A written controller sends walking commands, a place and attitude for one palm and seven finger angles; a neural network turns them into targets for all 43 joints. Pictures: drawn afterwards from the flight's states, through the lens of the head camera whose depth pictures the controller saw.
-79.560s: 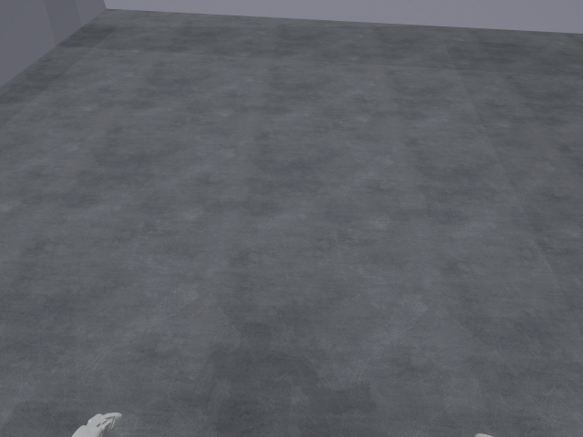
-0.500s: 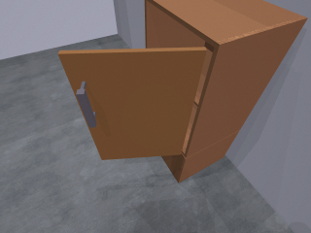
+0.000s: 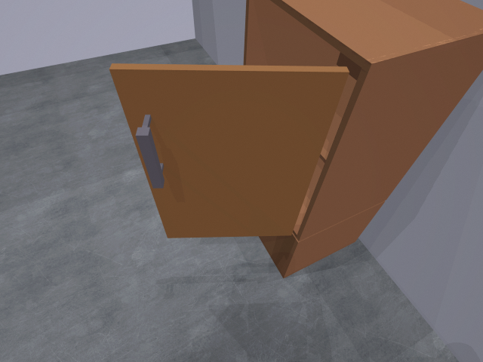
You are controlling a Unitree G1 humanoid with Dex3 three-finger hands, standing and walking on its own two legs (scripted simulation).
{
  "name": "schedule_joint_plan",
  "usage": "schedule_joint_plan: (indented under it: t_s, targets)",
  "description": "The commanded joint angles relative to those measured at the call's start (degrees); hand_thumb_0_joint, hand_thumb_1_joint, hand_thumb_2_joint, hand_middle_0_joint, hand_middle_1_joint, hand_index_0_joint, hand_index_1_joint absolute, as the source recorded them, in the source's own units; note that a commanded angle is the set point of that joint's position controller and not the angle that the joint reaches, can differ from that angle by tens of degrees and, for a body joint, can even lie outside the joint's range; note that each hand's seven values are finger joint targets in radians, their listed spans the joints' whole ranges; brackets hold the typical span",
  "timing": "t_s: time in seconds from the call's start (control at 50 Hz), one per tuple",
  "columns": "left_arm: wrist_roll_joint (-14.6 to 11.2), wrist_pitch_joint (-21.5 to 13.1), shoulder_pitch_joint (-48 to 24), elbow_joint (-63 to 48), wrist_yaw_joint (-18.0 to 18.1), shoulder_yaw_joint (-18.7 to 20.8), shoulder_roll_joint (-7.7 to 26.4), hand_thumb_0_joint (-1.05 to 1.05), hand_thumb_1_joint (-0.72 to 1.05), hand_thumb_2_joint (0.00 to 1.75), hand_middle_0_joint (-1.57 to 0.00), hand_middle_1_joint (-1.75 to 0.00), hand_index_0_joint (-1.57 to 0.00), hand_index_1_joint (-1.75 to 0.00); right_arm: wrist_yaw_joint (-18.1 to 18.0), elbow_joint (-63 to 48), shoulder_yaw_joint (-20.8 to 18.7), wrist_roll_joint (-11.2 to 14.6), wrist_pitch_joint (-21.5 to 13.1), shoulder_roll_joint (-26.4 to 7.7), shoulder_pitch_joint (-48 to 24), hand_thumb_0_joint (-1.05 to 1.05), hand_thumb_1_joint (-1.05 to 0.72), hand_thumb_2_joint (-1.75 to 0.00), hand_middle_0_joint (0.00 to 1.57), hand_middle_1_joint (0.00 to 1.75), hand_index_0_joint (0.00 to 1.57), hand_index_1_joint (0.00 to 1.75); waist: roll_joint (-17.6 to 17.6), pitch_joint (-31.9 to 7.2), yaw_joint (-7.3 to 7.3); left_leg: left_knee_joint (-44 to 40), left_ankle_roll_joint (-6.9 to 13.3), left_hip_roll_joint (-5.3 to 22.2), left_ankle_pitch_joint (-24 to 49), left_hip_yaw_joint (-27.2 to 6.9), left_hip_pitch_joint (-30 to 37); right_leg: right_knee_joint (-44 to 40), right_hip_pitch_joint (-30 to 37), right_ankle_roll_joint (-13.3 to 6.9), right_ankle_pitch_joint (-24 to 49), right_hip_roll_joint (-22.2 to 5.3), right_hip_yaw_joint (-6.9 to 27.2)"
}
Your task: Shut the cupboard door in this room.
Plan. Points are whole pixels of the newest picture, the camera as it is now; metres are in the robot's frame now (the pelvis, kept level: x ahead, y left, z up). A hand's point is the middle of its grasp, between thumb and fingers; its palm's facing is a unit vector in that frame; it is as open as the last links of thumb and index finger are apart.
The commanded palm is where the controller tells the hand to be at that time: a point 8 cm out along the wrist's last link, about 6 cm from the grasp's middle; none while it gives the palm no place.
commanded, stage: look again from close up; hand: left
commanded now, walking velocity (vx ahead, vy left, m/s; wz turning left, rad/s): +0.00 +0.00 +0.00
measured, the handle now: (153, 153) +0.49 +0.21 +0.03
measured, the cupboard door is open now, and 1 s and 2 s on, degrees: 66 66 66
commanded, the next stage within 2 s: shuffle to correct the standing spot in 0.38 s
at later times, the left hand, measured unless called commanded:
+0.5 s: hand out of the picture -0.01 +0.20 -0.17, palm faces -0.01 -0.98 -0.22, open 7.4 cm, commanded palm none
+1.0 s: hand out of the picture -0.01 +0.19 -0.17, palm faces +0.03 -0.99 -0.17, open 7.4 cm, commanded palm none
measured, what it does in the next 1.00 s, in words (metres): lifts its right foot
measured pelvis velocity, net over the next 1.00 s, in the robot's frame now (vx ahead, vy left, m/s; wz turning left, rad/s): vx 0.00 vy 0.01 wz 0.02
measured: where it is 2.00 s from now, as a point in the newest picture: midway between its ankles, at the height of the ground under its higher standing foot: outside the picture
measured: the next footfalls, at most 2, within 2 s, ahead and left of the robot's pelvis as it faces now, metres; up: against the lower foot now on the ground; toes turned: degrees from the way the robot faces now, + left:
right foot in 1.14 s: +0.12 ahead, -0.13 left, +0.00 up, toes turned +0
left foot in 1.42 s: +0.14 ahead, +0.10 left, +0.00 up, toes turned +9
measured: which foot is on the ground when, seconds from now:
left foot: down 0.00-1.00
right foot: down 0.00-0.84, up 0.86-1.00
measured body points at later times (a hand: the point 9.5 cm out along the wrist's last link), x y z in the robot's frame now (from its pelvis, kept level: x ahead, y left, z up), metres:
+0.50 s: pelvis -0.03 +0.01 +0.00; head -0.03 +0.03 +0.45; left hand -0.01 +0.25 -0.15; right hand +0.04 -0.22 -0.14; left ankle +0.00 +0.10 -0.73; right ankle -0.05 -0.15 -0.73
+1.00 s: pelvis +0.00 +0.01 +0.01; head +0.02 +0.03 +0.46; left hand -0.01 +0.24 -0.15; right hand -0.02 -0.21 -0.14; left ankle +0.00 +0.10 -0.73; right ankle +0.00 -0.12 -0.68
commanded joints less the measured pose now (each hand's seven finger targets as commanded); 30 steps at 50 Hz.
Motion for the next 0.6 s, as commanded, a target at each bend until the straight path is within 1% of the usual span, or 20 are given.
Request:
schedule_joint_plan:
  t_s: [0.0, 0.02, 0.04, 0.06, 0.08, 0.1, 0.12, 0.2, 0.22, 0.26, 0.3, 0.34, 0.4, 0.42, 0.46, 0.5, 0.52, 0.54, 0.56, 0.58]
  targets:
    - [0.2, -0.8, 4.3, -3.6, 0.9, 1.6, 5.9, 0.00, 0.90, 0.90, -0.20, -0.30, -0.20, -0.30, -0.6, -3.5, -2.3, 0.5, -1.6, -8.1, 2.0, 0.00, -0.90, -0.90, 0.20, 0.30, 0.20, 0.30, 1.5, -7.3, 0.09, -2.7, 1.6, 6.6, 29.2, -5.4, 7.2, -1.1, -1.5, -3.8, 17.2, -1.7, 1.0]
    - [0.4, -0.6, 5.1, -3.7, 1.0, 1.3, 5.6, 0.00, 0.90, 0.90, -0.20, -0.30, -0.20, -0.30, -0.6, -3.4, -2.0, 0.4, -1.6, -8.4, 2.1, 0.00, -0.90, -0.90, 0.20, 0.30, 0.20, 0.30, 2.3, -8.2, 0.32, -2.2, 1.9, 7.3, 33.5, -5.2, 8.9, -0.7, -1.2, -3.7, 17.6, -1.2, 0.9]
    - [0.2, -0.5, 5.0, -3.7, 1.0, 1.5, 5.8, 0.00, 0.90, 0.90, -0.20, -0.30, -0.20, -0.30, -0.7, -3.5, -2.2, 0.5, -1.4, -8.5, 1.3, 0.00, -0.90, -0.90, 0.20, 0.30, 0.20, 0.30, 1.8, -6.4, 0.37, -2.2, 1.9, 7.2, 33.0, -5.1, 7.7, -1.2, -1.7, -3.5, 17.2, -1.3, 0.8]
    - [0.3, -0.3, 4.7, -3.8, 1.0, 1.7, 6.1, 0.00, 0.90, 0.90, -0.20, -0.30, -0.20, -0.30, -0.7, -3.8, -2.4, 0.5, -1.3, -8.7, 0.2, 0.00, -0.90, -0.90, 0.20, 0.30, 0.20, 0.30, 1.3, -4.3, 0.38, -2.5, 1.7, 6.8, 30.9, -5.0, 6.2, -1.6, -2.1, -3.5, 17.1, -1.4, 1.2]
    - [0.3, -0.2, 4.6, -4.1, 1.0, 1.8, 6.5, 0.00, 0.90, 0.90, -0.20, -0.30, -0.20, -0.30, -0.7, -4.1, -2.4, 0.5, -1.2, -8.8, -0.6, 0.00, -0.90, -0.90, 0.20, 0.30, 0.20, 0.30, 0.6, -3.3, 0.50, -3.0, 1.5, 6.5, 28.7, -4.7, 5.4, -1.7, -2.3, -3.5, 17.5, -1.7, 1.5]
    - [0.3, -0.1, 4.4, -4.2, 1.0, 1.8, 6.7, 0.00, 0.90, 0.90, -0.20, -0.30, -0.20, -0.30, -0.7, -4.3, -2.4, 0.5, -1.1, -9.0, -1.4, 0.00, -0.90, -0.90, 0.20, 0.30, 0.20, 0.30, 0.8, -2.6, 0.42, -3.3, 1.5, 6.3, 27.3, -4.5, 5.0, -1.8, -2.6, -3.5, 17.8, -1.7, 1.8]
    - [0.4, -0.1, 4.8, -4.3, 0.9, 1.6, 6.5, 0.00, 0.90, 0.90, -0.20, -0.30, -0.20, -0.30, -0.5, -4.2, -2.1, 0.4, -1.1, -8.6, -1.6, 0.00, -0.90, -0.90, 0.20, 0.30, 0.20, 0.30, 1.5, -3.6, 0.68, -3.5, 1.4, 6.3, 28.3, -4.1, 6.1, -1.8, -1.9, -3.4, 18.8, -1.7, 2.0]
    - [0.3, 0.1, 3.2, -4.8, 0.6, 1.7, 7.8, 0.00, 0.90, 0.90, -0.20, -0.30, -0.20, -0.30, -0.2, -4.7, -2.3, 0.5, -0.8, -9.2, -4.6, 0.00, -0.90, -0.90, 0.20, 0.30, 0.20, 0.30, 1.6, -1.4, 0.65, -6.5, 1.2, 5.7, 18.6, -4.3, 4.4, -3.4, -3.0, -3.0, 14.6, -1.9, 2.6]
    - [0.5, 0.1, 3.3, -4.9, 0.6, 1.5, 7.7, 0.00, 0.90, 0.90, -0.20, -0.30, -0.20, -0.30, -0.1, -4.7, -2.1, 0.5, -0.8, -9.1, -5.0, 0.00, -0.90, -0.90, 0.20, 0.30, 0.20, 0.30, 1.7, -1.3, 0.91, -6.7, 1.2, 5.6, 19.0, -4.2, 4.6, -4.0, -2.7, -2.9, 15.1, -2.0, 2.8]
    - [0.4, 0.1, 2.6, -4.9, 0.5, 1.6, 8.2, 0.00, 0.90, 0.90, -0.20, -0.30, -0.20, -0.30, 0.0, -4.5, -2.1, 0.6, -0.8, -9.4, -5.8, 0.00, -0.90, -0.90, 0.20, 0.30, 0.20, 0.30, 1.5, -0.8, 0.74, -8.0, 1.0, 5.4, 15.2, -4.4, 4.2, -4.9, -2.9, -2.8, 13.2, -2.1, 3.1]
    - [0.5, 0.2, 2.1, -5.0, 0.3, 1.5, 8.4, 0.00, 0.90, 0.90, -0.20, -0.30, -0.20, -0.30, 0.2, -4.5, -2.1, 0.6, -0.6, -9.8, -6.4, 0.00, -0.90, -0.90, 0.20, 0.30, 0.20, 0.30, 1.2, 0.1, 0.73, -10.0, 0.9, 5.4, 9.6, -4.8, 3.5, -5.9, -3.5, -2.7, 10.0, -2.0, 3.2]
    - [0.5, 0.3, 2.3, -4.9, 0.2, 1.4, 8.1, 0.00, 0.90, 0.90, -0.20, -0.30, -0.20, -0.30, 0.4, -4.3, -2.1, 0.6, -0.6, -9.6, -6.4, 0.00, -0.90, -0.90, 0.20, 0.30, 0.20, 0.30, 1.7, -0.4, 0.77, -11.1, 1.0, 5.5, 7.7, -5.0, 3.7, -6.5, -3.2, -2.6, 9.1, -1.9, 3.1]
    - [0.5, 0.2, 2.2, -4.7, 0.1, 1.3, 8.1, 0.00, 0.90, 0.90, -0.20, -0.30, -0.20, -0.30, 0.5, -3.9, -2.1, 0.6, -0.5, -9.8, -6.4, 0.00, -0.90, -0.90, 0.20, 0.30, 0.20, 0.30, 1.3, 0.2, 0.68, -12.6, 0.7, 5.5, 4.4, -5.4, 3.1, -7.4, -3.5, -2.6, 7.6, -2.0, 3.3]
    - [0.6, 0.2, 2.4, -4.7, 0.1, 1.2, 8.1, 0.00, 0.90, 0.90, -0.20, -0.30, -0.20, -0.30, 0.6, -3.6, -2.0, 0.7, -0.5, -9.7, -6.1, 0.00, -0.90, -0.90, 0.20, 0.30, 0.20, 0.30, 0.9, -0.2, 0.83, -12.8, 0.8, 5.5, 4.2, -5.5, 3.2, -7.7, -2.9, -2.5, 7.6, -2.0, 3.1]
    - [0.5, 0.1, 2.6, -4.2, 0.1, 1.2, 7.7, 0.00, 0.90, 0.90, -0.20, -0.30, -0.20, -0.30, 0.6, -3.1, -2.0, 0.7, -0.5, -9.6, -5.7, 0.00, -0.90, -0.90, 0.20, 0.30, 0.20, 0.30, 1.3, -0.6, 0.72, -13.8, 0.8, 5.6, 2.9, -5.8, 3.2, -7.8, -2.9, -2.5, 7.2, -2.1, 3.2]
    - [0.6, 0.3, 3.4, -3.4, -0.2, 1.1, 7.0, 0.00, 0.90, 0.90, -0.20, -0.30, -0.20, -0.30, 0.8, -2.1, -2.0, 0.5, 0.0, -9.7, -4.7, 0.00, -0.90, -0.90, 0.20, 0.30, 0.20, 0.30, 2.3, 0.1, 0.57, -16.4, 0.7, 5.8, -8.9, -7.1, 1.6, -7.5, -2.9, -2.3, -0.9, -1.4, 1.5]
    - [0.8, 0.5, 4.0, -3.4, -0.3, 1.2, 7.0, 0.00, 0.90, 0.90, -0.20, -0.30, -0.20, -0.30, 0.9, -1.9, -2.1, 0.4, 0.3, -10.0, -4.2, 0.00, -0.90, -0.90, 0.20, 0.30, 0.20, 0.30, 3.1, 0.5, 0.69, -18.1, 1.2, 6.4, -14.5, -8.2, 0.5, -6.7, -3.0, -2.3, -4.3, -0.7, 0.4]
    - [1.0, 0.7, 4.6, -3.1, -0.4, 1.3, 6.8, 0.00, 0.90, 0.90, -0.20, -0.30, -0.20, -0.30, 1.0, -1.9, -2.4, 0.3, 0.6, -10.4, -4.2, 0.00, -0.90, -0.90, 0.20, 0.30, 0.20, 0.30, 3.5, 1.9, 0.94, -19.3, 1.5, 6.7, -19.2, -9.3, -1.5, -6.3, -3.6, -2.2, -7.0, -0.3, -0.4]
    - [1.1, 0.7, 5.4, -2.9, -0.5, 1.4, 6.5, 0.00, 0.90, 0.90, -0.20, -0.30, -0.20, -0.30, 0.9, -1.9, -2.6, 0.2, 0.8, -10.7, -4.1, 0.00, -0.90, -0.90, 0.20, 0.30, 0.20, 0.30, 4.1, 2.5, 1.04, -19.9, 1.9, 7.0, -21.5, -10.1, -2.8, -5.8, -3.6, -2.4, -8.1, 0.1, -0.8]
    - [1.1, 0.7, 6.1, -2.7, -0.7, 1.5, 6.5, 0.00, 0.90, 0.90, -0.20, -0.30, -0.20, -0.30, 0.9, -1.8, -2.7, 0.1, 0.9, -10.7, -4.0, 0.00, -0.90, -0.90, 0.20, 0.30, 0.20, 0.30, 3.8, 3.2, 1.25, -20.0, 2.1, 7.1, -22.5, -10.6, -4.1, -5.6, -3.4, -2.5, -8.5, 0.0, -1.1]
